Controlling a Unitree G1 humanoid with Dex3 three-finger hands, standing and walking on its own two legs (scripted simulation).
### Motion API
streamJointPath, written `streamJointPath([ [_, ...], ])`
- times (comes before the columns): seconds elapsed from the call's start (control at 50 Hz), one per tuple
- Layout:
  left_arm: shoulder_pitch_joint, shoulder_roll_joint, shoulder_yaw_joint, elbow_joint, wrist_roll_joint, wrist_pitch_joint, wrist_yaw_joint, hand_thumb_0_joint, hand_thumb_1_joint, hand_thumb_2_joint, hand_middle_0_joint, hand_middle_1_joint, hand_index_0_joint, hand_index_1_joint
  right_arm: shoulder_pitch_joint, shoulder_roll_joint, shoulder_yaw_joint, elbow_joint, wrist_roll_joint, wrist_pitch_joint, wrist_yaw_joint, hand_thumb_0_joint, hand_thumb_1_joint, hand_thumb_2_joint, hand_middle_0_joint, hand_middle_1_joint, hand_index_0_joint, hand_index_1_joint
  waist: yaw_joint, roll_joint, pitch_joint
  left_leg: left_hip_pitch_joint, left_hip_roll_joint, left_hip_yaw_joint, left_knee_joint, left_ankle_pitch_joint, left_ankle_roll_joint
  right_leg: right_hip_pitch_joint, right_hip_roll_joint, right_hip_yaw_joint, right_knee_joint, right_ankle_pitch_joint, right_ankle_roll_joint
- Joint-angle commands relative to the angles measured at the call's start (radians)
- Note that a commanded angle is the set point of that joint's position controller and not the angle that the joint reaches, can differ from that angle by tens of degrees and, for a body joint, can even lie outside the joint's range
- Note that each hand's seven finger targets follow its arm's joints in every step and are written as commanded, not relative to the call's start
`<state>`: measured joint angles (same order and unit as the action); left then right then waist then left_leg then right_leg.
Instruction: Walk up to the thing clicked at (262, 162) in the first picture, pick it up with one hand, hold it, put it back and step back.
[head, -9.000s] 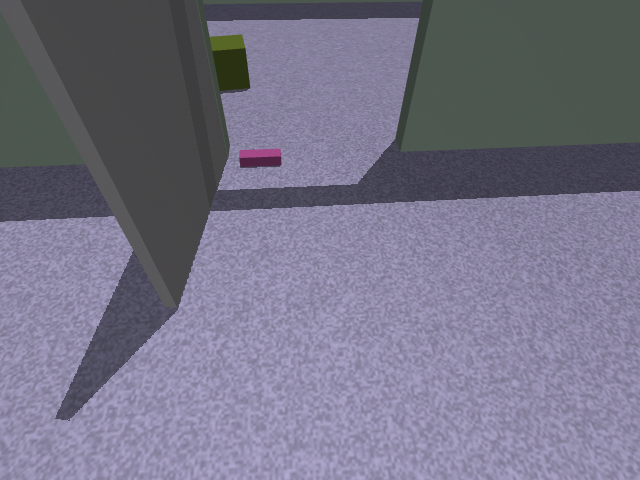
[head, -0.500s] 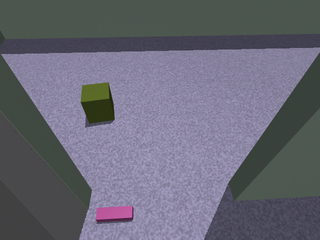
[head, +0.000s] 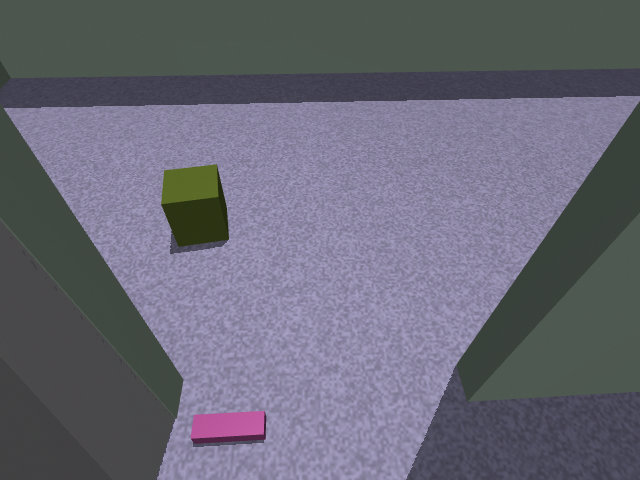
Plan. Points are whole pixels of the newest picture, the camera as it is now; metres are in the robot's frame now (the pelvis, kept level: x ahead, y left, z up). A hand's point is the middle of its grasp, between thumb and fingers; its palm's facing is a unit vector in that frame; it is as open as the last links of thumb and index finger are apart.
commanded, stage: rise first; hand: left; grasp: from above
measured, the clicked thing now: (229, 427) +0.38 +0.25 -0.75
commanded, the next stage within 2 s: none
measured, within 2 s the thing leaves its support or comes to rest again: neither
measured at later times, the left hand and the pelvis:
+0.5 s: hand out of the picture +0.13 +0.26 -0.21, palm faces -0.10 -0.90 -0.41, open 13.2 cm; pelvis -0.02 +0.01 -0.06, yaw +0 degrees
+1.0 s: hand out of the picture +0.16 +0.29 -0.35, palm faces -0.38 -0.65 -0.65, open 14.1 cm; pelvis -0.05 +0.01 -0.20, yaw +0 degrees
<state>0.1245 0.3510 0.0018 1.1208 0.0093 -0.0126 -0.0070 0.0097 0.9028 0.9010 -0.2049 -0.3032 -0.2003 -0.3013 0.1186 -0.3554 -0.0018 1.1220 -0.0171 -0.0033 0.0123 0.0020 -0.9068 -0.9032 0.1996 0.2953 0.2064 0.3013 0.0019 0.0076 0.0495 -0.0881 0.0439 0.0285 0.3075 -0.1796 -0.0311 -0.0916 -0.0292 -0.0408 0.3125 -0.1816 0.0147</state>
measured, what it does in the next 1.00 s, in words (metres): lowers itself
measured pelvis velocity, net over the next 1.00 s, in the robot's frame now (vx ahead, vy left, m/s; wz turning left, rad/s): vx -0.05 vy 0.01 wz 0.00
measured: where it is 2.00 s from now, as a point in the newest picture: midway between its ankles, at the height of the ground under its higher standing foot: outside the picture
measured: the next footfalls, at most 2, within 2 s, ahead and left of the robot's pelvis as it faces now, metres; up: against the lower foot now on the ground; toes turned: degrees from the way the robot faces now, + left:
none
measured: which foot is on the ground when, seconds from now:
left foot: down 0.00-1.00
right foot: down 0.00-1.00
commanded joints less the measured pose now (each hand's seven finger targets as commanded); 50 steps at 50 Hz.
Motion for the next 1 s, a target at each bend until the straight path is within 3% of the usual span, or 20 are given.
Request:
streamJointPath([
  [0.0, -0.481, 0.096, 0.062, -0.34, -0.049, -0.098, 0.036, 0.0, 0.687, 0.948, -0.165, -0.54, -0.138, -0.54, 0.024, -0.067, 0.0, -0.283, 0.076, -0.069, -0.049, 0.0, -0.92, -0.901, 0.199, 0.3, 0.2, 0.3, -0.09, -0.015, -0.023, -0.114, -0.05, 0.033, 0.041, -0.024, 0.047, -0.172, 0.012, 0.01, 0.022, 0.021, -0.016],
  [0.02, -0.276, 0.195, 0.122, -0.162, -0.024, -0.061, 0.039, 0.0, 0.607, 0.947, -0.155, -0.62, -0.138, -0.62, 0.067, -0.104, -0.022, -0.284, 0.079, -0.056, -0.062, 0.0, -0.903, -0.899, 0.199, 0.3, 0.2, 0.3, -0.057, -0.036, -0.015, -0.136, -0.049, 0.035, 0.056, -0.023, 0.045, -0.175, 0.022, -0.001, 0.026, -0.006, -0.02],
  [0.04, -0.24, 0.221, 0.142, -0.098, -0.001, -0.041, 0.027, 0.0, 0.527, 0.975, -0.118, -0.7, -0.106, -0.7, 0.077, -0.102, -0.033, -0.302, 0.071, -0.051, -0.062, 0.0, -0.897, -0.897, 0.199, 0.3, 0.2, 0.3, -0.048, -0.071, -0.054, -0.169, -0.056, 0.034, 0.096, -0.019, 0.049, -0.18, 0.02, -0.002, 0.047, -0.015, -0.02],
  [0.06, -0.316, 0.241, 0.153, -0.12, 0.017, -0.039, 0.014, 0.0, 0.447, 0.961, -0.094, -0.78, -0.105, -0.78, 0.087, -0.097, -0.041, -0.327, 0.067, -0.054, -0.064, 0.0, -0.891, -0.896, 0.2, 0.3, 0.2, 0.3, -0.043, -0.073, -0.086, -0.187, -0.053, 0.028, 0.125, -0.004, 0.052, -0.197, 0.017, 0.0, 0.085, 0.008, -0.022],
  [0.08, -0.318, 0.257, 0.175, -0.113, 0.046, -0.049, 0.003, 0.0, 0.367, 0.967, -0.087, -0.86, -0.1, -0.86, 0.089, -0.097, -0.058, -0.35, 0.052, -0.06, -0.065, 0.0, -0.878, -0.894, 0.2, 0.3, 0.2, 0.3, -0.029, -0.053, -0.161, -0.189, -0.055, 0.027, 0.156, 0.02, 0.049, -0.184, 0.013, 0.004, 0.127, 0.04, -0.022],
  [0.12, -0.135, 0.218, 0.201, -0.048, 0.091, -0.026, -0.011, 0.0, 0.207, 0.995, -0.013, -1.02, -0.05, -1.014, 0.13, -0.082, -0.078, -0.378, 0.033, -0.066, -0.055, 0.0, -0.871, -0.892, 0.2, 0.3, 0.2, 0.3, 0.008, -0.023, -0.231, -0.256, -0.065, 0.023, 0.22, 0.069, 0.04, -0.188, 0.009, 0.005, 0.197, 0.084, -0.028],
  [0.14, -0.109, 0.217, 0.205, -0.089, 0.106, -0.018, -0.015, 0.0, 0.127, 1.005, -0.012, -1.069, -0.042, -1.037, 0.131, -0.082, -0.083, -0.408, 0.034, -0.069, -0.05, 0.0, -0.859, -0.89, 0.2, 0.3, 0.2, 0.3, 0.025, 0.005, -0.26, -0.255, -0.067, 0.026, 0.232, 0.084, 0.035, -0.179, 0.013, 0.007, 0.218, 0.093, -0.031],
  [0.22, -0.086, 0.157, 0.186, -0.189, 0.14, 0.046, 0.005, 0.0, -0.176, 1.003, -0.016, -1.116, -0.043, -1.088, 0.128, -0.066, -0.091, -0.486, 0.04, -0.076, -0.043, 0.0, -0.853, -0.888, 0.2, 0.3, 0.2, 0.3, 0.005, 0.019, -0.283, -0.274, -0.064, 0.018, 0.268, 0.126, 0.031, -0.215, 0.024, -0.004, 0.247, 0.124, -0.03],
  [0.28, -0.136, 0.175, 0.193, -0.259, 0.166, 0.077, 0.02, 0.0, -0.407, 1.001, -0.046, -1.109, -0.056, -1.099, 0.105, -0.061, -0.093, -0.531, 0.038, -0.083, -0.036, 0.0, -0.86, -0.89, 0.2, 0.3, 0.2, 0.3, -0.005, 0.008, -0.261, -0.346, -0.054, 0.011, 0.335, 0.084, 0.03, -0.311, 0.029, -0.01, 0.307, 0.064, -0.029],
  [0.32, -0.099, 0.136, 0.186, -0.269, 0.174, 0.084, 0.021, 0.0, -0.482, 0.993, -0.054, -1.123, -0.062, -1.114, 0.117, -0.059, -0.097, -0.546, 0.033, -0.095, -0.028, 0.0, -0.858, -0.89, 0.2, 0.3, 0.2, 0.3, -0.012, -0.008, -0.254, -0.405, -0.046, 0.006, 0.392, 0.045, 0.028, -0.38, 0.035, -0.015, 0.368, 0.018, -0.029],
  [0.36, -0.117, 0.15, 0.198, -0.345, 0.189, 0.073, 0.025, 0.0, -0.542, 1.009, -0.065, -1.106, -0.059, -1.112, 0.123, -0.053, -0.1, -0.565, 0.031, -0.11, -0.023, 0.0, -0.861, -0.89, 0.2, 0.3, 0.2, 0.3, -0.013, 0.02, -0.278, -0.451, -0.038, -0.005, 0.443, 0.018, 0.026, -0.445, 0.036, -0.018, 0.43, -0.014, -0.033],
  [0.42, -0.034, 0.148, 0.211, -0.398, 0.215, 0.065, 0.029, 0.0, -0.568, 1.009, -0.066, -1.099, -0.061, -1.104, 0.13, -0.047, -0.104, -0.586, 0.027, -0.127, -0.021, 0.0, -0.872, -0.892, 0.2, 0.3, 0.2, 0.3, -0.011, 0.036, -0.318, -0.515, -0.03, -0.017, 0.512, -0.012, 0.026, -0.511, 0.034, -0.017, 0.513, -0.046, -0.034],
  [0.44, -0.073, 0.147, 0.199, -0.507, 0.224, 0.057, 0.029, 0.0, -0.573, 1.014, -0.066, -1.098, -0.057, -1.107, 0.119, -0.044, -0.107, -0.612, 0.027, -0.132, -0.024, 0.0, -0.869, -0.891, 0.2, 0.3, 0.2, 0.3, -0.015, 0.052, -0.355, -0.513, -0.029, -0.019, 0.528, -0.015, 0.027, -0.535, 0.033, -0.011, 0.529, -0.046, -0.035],
  [0.62, 0.096, 0.133, 0.204, -0.684, 0.282, 0.116, 0.035, 0.0, -0.609, 1.034, -0.077, -1.071, -0.055, -1.093, 0.097, -0.036, -0.106, -0.658, 0.021, -0.169, -0.031, 0.0, -0.891, -0.898, 0.2, 0.3, 0.2, 0.3, -0.02, 0.073, -0.403, -0.64, -0.014, -0.052, 0.66, -0.079, 0.026, -0.695, 0.028, -0.009, 0.675, -0.112, -0.033],
  [0.68, 0.037, 0.144, 0.193, -0.717, 0.311, 0.119, 0.037, 0.0, -0.611, 1.018, -0.079, -1.083, -0.067, -1.095, 0.088, -0.04, -0.099, -0.662, 0.02, -0.186, -0.034, 0.0, -0.913, -0.903, 0.2, 0.3, 0.2, 0.3, -0.049, 0.074, -0.403, -0.711, -0.014, -0.053, 0.731, -0.096, 0.027, -0.785, 0.026, -0.006, 0.742, -0.125, -0.034],
  [0.78, -0.089, 0.194, 0.211, -0.645, 0.404, 0.055, 0.048, 0.0, -0.581, 1.0, -0.078, -1.082, -0.07, -1.09, 0.055, -0.05, -0.099, -0.657, 0.016, -0.224, -0.027, 0.0, -0.89, -0.898, 0.2, 0.3, 0.2, 0.3, -0.046, 0.051, -0.431, -0.913, -0.028, -0.051, 0.887, -0.244, 0.036, -0.969, 0.021, 0.006, 0.887, -0.237, -0.031],
  [0.82, -0.117, 0.172, 0.169, -0.617, 0.448, 0.019, 0.051, 0.0, -0.549, 0.986, -0.069, -1.092, -0.074, -1.087, 0.048, -0.055, -0.102, -0.651, 0.017, -0.238, -0.022, 0.0, -0.88, -0.895, 0.2, 0.3, 0.2, 0.3, -0.058, 0.055, -0.457, -0.975, -0.032, -0.052, 0.941, -0.284, 0.036, -1.035, 0.018, 0.009, 0.943, -0.262, -0.03],
  [0.86, -0.17, 0.218, 0.181, -0.608, 0.495, -0.02, 0.061, 0.0, -0.554, 0.992, -0.07, -1.093, -0.072, -1.092, 0.037, -0.069, -0.112, -0.64, 0.02, -0.247, -0.018, 0.0, -0.872, -0.894, 0.2, 0.3, 0.2, 0.3, -0.049, 0.055, -0.509, -1.028, -0.031, -0.057, 0.999, -0.31, 0.035, -1.1, 0.016, 0.014, 1.003, -0.284, -0.031],
  [0.92, -0.22, 0.273, 0.207, -0.559, 0.568, -0.067, 0.095, 0.0, -0.563, 0.991, -0.069, -1.092, -0.073, -1.088, 0.038, -0.08, -0.116, -0.617, 0.022, -0.247, -0.009, 0.0, -0.889, -0.898, 0.2, 0.3, 0.2, 0.3, -0.03, 0.067, -0.586, -1.106, -0.04, -0.051, 1.1, -0.265, 0.033, -1.169, 0.016, 0.018, 1.101, -0.25, -0.036],
  [0.98, -0.257, 0.308, 0.215, -0.532, 0.63, -0.096, 0.12, 0.0, -0.571, 0.992, -0.068, -1.099, -0.074, -1.092, 0.042, -0.095, -0.125, -0.589, 0.021, -0.236, 0.002, 0.0, -0.907, -0.904, 0.2, 0.3, 0.2, 0.3, -0.01, 0.109, -0.688, -1.111, -0.036, -0.062, 1.191, -0.145, 0.031, -1.27, 0.015, 0.011, 1.209, -0.183, -0.044],
])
